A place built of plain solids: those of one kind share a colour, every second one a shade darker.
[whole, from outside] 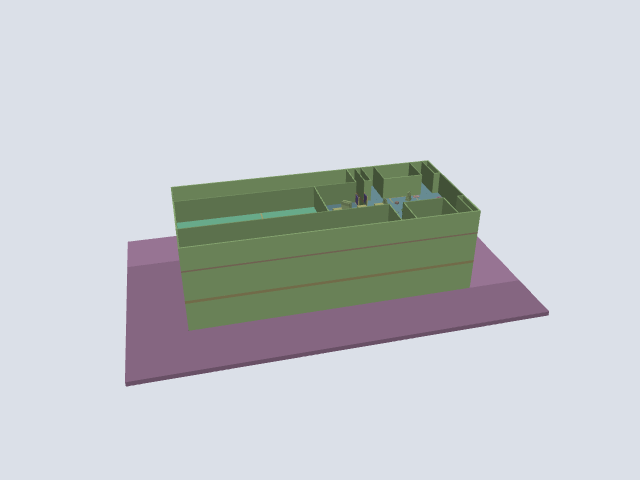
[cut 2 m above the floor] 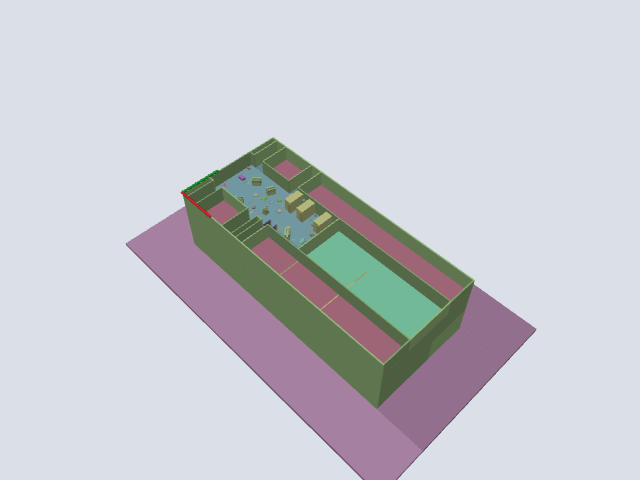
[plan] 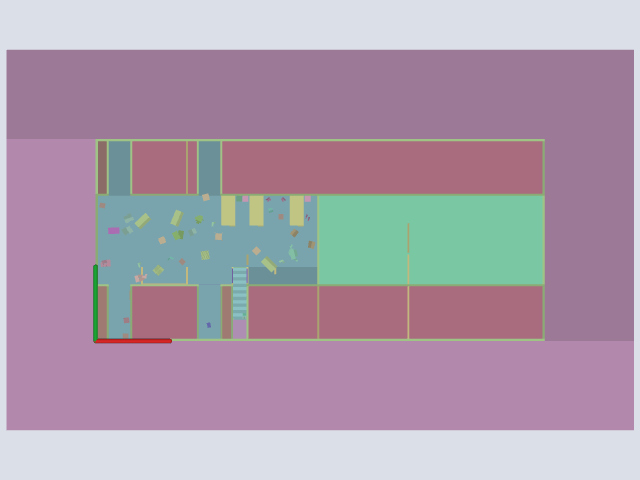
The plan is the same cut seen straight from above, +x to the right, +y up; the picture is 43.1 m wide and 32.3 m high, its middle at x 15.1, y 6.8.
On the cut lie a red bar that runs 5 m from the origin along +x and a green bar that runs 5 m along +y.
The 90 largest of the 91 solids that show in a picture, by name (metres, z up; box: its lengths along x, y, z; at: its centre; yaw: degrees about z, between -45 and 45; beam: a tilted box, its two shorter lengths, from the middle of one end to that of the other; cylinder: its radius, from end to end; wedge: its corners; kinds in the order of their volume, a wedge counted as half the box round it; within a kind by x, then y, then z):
{
 "under_1": {"box": [6.0, 13.6, 0.5], "at": [-3.0, 6.8, -0.33]},
 "under_2": {"box": [42.23, 6.0, 0.5], "at": [15.12, -3.0, -0.33]},
 "under_3": {"box": [42.23, 6.0, 0.5], "at": [15.12, 16.6, -0.33]},
 "under_4": {"box": [6.0, 13.6, 0.5], "at": [33.23, 6.8, -0.33]},
 "wall_1": {"box": [0.16, 3.53, 2.48], "at": [0.08, 1.92, 8.12]},
 "wall_2": {"box": [0.16, 5.97, 2.48], "at": [0.08, 6.8, 8.12]},
 "wall_3": {"box": [0.16, 3.53, 2.48], "at": [0.08, 11.68, 8.12]},
 "wall_4": {"box": [0.89, 0.13, 2.48], "at": [0.44, 3.75, 8.12]},
 "wall_5": {"box": [0.89, 0.13, 2.48], "at": [0.44, 9.85, 8.12]},
 "wall_6": {"box": [0.13, 3.53, 2.48], "at": [0.82, 1.92, 8.12]},
 "wall_7": {"box": [0.13, 3.53, 2.48], "at": [0.82, 11.68, 8.12]},
 "wall_8": {"box": [0.13, 3.53, 2.48], "at": [2.4, 1.92, 8.12]},
 "wall_9": {"box": [0.13, 3.53, 2.48], "at": [2.4, 11.68, 8.12]},
 "wall_10": {"box": [4.61, 0.13, 2.48], "at": [4.64, 3.75, 8.12]},
 "wall_11": {"box": [4.61, 0.13, 2.48], "at": [4.64, 9.85, 8.12]},
 "wall_12": {"box": [0.13, 3.53, 2.48], "at": [6.88, 1.92, 8.12]},
 "wall_13": {"box": [0.13, 3.53, 2.48], "at": [6.88, 11.68, 8.12]},
 "wall_14": {"box": [0.13, 3.53, 2.48], "at": [8.46, 1.92, 8.12]},
 "wall_15": {"box": [0.13, 3.53, 2.48], "at": [8.46, 11.68, 8.12]},
 "wall_16": {"box": [0.86, 0.13, 2.48], "at": [8.82, 3.75, 8.12]},
 "wall_17": {"box": [0.13, 3.53, 2.48], "at": [9.19, 1.92, 8.12]},
 "wall_18": {"box": [0.13, 3.53, 2.48], "at": [10.22, 1.92, 8.12]},
 "wall_19": {"box": [0.13, 5.97, 2.48], "at": [14.98, 6.8, 8.12]},
 "wall_20": {"box": [30.23, 0.16, 9.66], "at": [15.12, 0.08, 4.53]},
 "wall_21": {"box": [30.23, 0.16, 9.66], "at": [15.12, 13.52, 4.53]},
 "wall_22": {"box": [21.84, 0.13, 2.48], "at": [19.31, 9.85, 8.12]},
 "wall_23": {"box": [20.07, 0.13, 2.48], "at": [20.2, 3.75, 8.12]},
 "wall_24": {"box": [0.16, 3.53, 2.48], "at": [30.15, 1.92, 8.12]},
 "wall_25": {"box": [0.16, 7.77, 3.48], "at": [30.15, 4.04, 1.44]},
 "wall_26": {"box": [0.16, 13.28, 3.1], "at": [30.15, 6.8, 5.03]},
 "wall_27": {"box": [0.16, 5.97, 2.48], "at": [30.15, 6.8, 8.12]},
 "wall_28": {"box": [0.16, 5.38, 3.48], "at": [30.15, 10.75, 1.44]},
 "wall_29": {"box": [0.16, 3.53, 2.48], "at": [30.15, 11.68, 8.12]},
 "stair_attic_1": {"box": [0.91, 3.55, 0.36], "at": [9.71, 3.21, 3.5]},
 "stair_attic_2": {"box": [0.91, 3.11, 0.76], "at": [9.71, 3.43, 3.7]},
 "stair_attic_3": {"box": [0.91, 2.89, 0.96], "at": [9.71, 3.54, 3.8]},
 "stair_attic_4": {"box": [0.91, 2.67, 1.16], "at": [9.71, 3.65, 3.9]},
 "stair_attic_5": {"box": [0.91, 2.45, 1.36], "at": [9.71, 3.76, 4.0]},
 "stair_attic_6": {"box": [0.91, 2.23, 1.56], "at": [9.71, 3.87, 4.1]},
 "stair_attic_7": {"box": [0.91, 2.01, 1.76], "at": [9.71, 3.98, 4.2]},
 "stair_attic_8": {"box": [0.91, 1.79, 1.96], "at": [9.71, 4.09, 4.3]},
 "stair_attic_9": {"box": [0.91, 1.57, 2.16], "at": [9.71, 4.2, 4.4]},
 "stair_attic_10": {"box": [0.91, 1.35, 2.36], "at": [9.71, 4.31, 4.5]},
 "stair_attic_11": {"box": [0.91, 1.13, 2.56], "at": [9.71, 4.42, 4.6]},
 "stair_attic_12": {"box": [0.91, 0.91, 2.76], "at": [9.71, 4.53, 4.7]},
 "stair_attic_13": {"box": [0.91, 0.69, 2.96], "at": [9.71, 4.64, 4.8]},
 "stair_attic_14": {"box": [0.91, 0.47, 3.16], "at": [9.71, 4.75, 4.9]},
 "stair_attic_15": {"box": [0.91, 0.25, 3.36], "at": [9.71, 4.86, 5.0]},
 "upper_floor_eaves_1": {"box": [4.35, 3.53, 0.16], "at": [4.64, 1.92, 6.8]},
 "upper_floor_eaves_2": {"box": [4.35, 3.53, 0.16], "at": [4.64, 11.68, 6.8]},
 "upper_floor_eaves_3": {"box": [21.55, 3.53, 0.16], "at": [19.3, 11.68, 6.8]},
 "upper_floor_eaves_4": {"box": [19.78, 3.53, 0.16], "at": [20.18, 1.92, 6.8]},
 "upper_floor_sleeping_attic_1": {"box": [1.45, 3.66, 0.16], "at": [1.61, 1.99, 6.8]},
 "upper_floor_sleeping_attic_2": {"box": [1.45, 3.66, 0.16], "at": [1.61, 11.61, 6.8]},
 "upper_floor_sleeping_attic_3": {"box": [9.09, 1.17, 0.16], "at": [4.71, 4.4, 6.8]},
 "upper_floor_sleeping_attic_4": {"box": [14.76, 4.81, 0.16], "at": [7.54, 7.38, 6.8]},
 "upper_floor_sleeping_attic_5": {"box": [1.45, 3.66, 0.16], "at": [7.67, 1.99, 6.8]},
 "upper_floor_sleeping_attic_6": {"box": [1.45, 3.66, 0.16], "at": [7.67, 11.61, 6.8]},
 "upper_floor_sleeping_attic_7": {"box": [4.76, 1.17, 0.16], "at": [12.54, 4.4, 6.8]},
 "upper_floor_attic_1": {"box": [15.02, 5.97, 0.16], "at": [22.56, 6.8, 6.8]},
 "bunk_1": {"box": [0.94, 2.0, 1.64], "at": [8.93, 8.78, 7.7]},
 "bunk_2": {"box": [0.94, 2.0, 1.64], "at": [10.83, 8.78, 7.7]},
 "bunk_3": {"box": [0.94, 2.0, 1.64], "at": [13.53, 8.78, 7.7]},
 "wall_band_1": {"box": [0.13, 5.38, 0.31], "at": [6.16, 10.75, 6.72]},
 "wall_band_2": {"box": [0.13, 3.52, 0.31], "at": [10.22, 3.22, 6.72]},
 "wall_band_3": {"box": [0.13, 5.66, 0.31], "at": [14.98, 2.99, 6.72]},
 "wall_band_4": {"box": [30.23, 0.16, 0.31], "at": [15.12, 13.52, 3.32]},
 "wall_band_5": {"box": [0.13, 5.66, 0.31], "at": [21.05, 2.99, 6.72]},
 "wall_band_6": {"box": [0.13, 1.98, 0.31], "at": [21.05, 6.94, 6.72]},
 "wall_band_7": {"box": [0.16, 13.28, 0.31], "at": [30.15, 6.8, 6.72]},
 "drying_rack_1": {"box": [1.02, 0.19, 0.35], "at": [3.05, 8.21, 7.58], "yaw": 42.5},
 "drying_rack_2": {"box": [1.02, 0.57, 0.53], "at": [3.18, 8.07, 7.15], "yaw": 42.5},
 "drying_rack_3": {"box": [1.02, 0.19, 0.35], "at": [3.31, 7.92, 7.58], "yaw": 42.5},
 "drying_rack_4": {"box": [0.19, 1.02, 0.35], "at": [5.31, 8.34, 7.58], "yaw": -22.5},
 "drying_rack_5": {"box": [0.57, 1.02, 0.53], "at": [5.48, 8.27, 7.15], "yaw": -22.5},
 "drying_rack_6": {"box": [0.19, 1.02, 0.35], "at": [5.66, 8.2, 7.58], "yaw": -22.5},
 "drying_rack_7": {"box": [1.02, 0.19, 0.35], "at": [11.55, 5.04, 7.58], "yaw": -44.9},
 "drying_rack_8": {"box": [1.02, 0.57, 0.53], "at": [11.68, 5.18, 7.15], "yaw": -44.9},
 "drying_rack_9": {"box": [1.02, 0.19, 0.35], "at": [11.82, 5.32, 7.58], "yaw": -44.9},
 "upper_floor_shut_1": {"box": [0.6, 3.53, 0.16], "at": [0.46, 1.92, 6.8]},
 "upper_floor_shut_2": {"box": [0.6, 3.53, 0.16], "at": [0.46, 11.68, 6.8]},
 "upper_floor_shut_3": {"box": [0.6, 3.53, 0.16], "at": [8.82, 1.92, 6.8]},
 "wall_foot_1": {"box": [30.23, 0.16, 0.17], "at": [15.12, 13.52, 6.8]},
 "upper_floor_attic_way_1": {"box": [2.9, 1.3, 0.16], "at": [10.7, 0.81, 3.4]},
 "trunk_1": {"box": [0.76, 0.43, 0.31], "at": [1.23, 7.42, 7.03], "yaw": 2.4},
 "cushion_floor_1": {"box": [0.44, 0.44, 0.1], "at": [4.47, 6.78, 6.93], "yaw": 22.0},
 "cushion_floor_2": {"box": [0.44, 0.44, 0.1], "at": [7.42, 9.68, 6.93], "yaw": 13.9},
 "cushion_floor_3": {"box": [0.44, 0.44, 0.1], "at": [8.28, 7.03, 6.93], "yaw": -2.8},
 "cushion_floor_4": {"box": [0.44, 0.44, 0.1], "at": [10.82, 6.08, 6.93], "yaw": -44.5},
 "sweater_floor_1": {"box": [0.3, 0.7, 0.08], "at": [13.24, 5.85, 6.92], "yaw": 13.5}
}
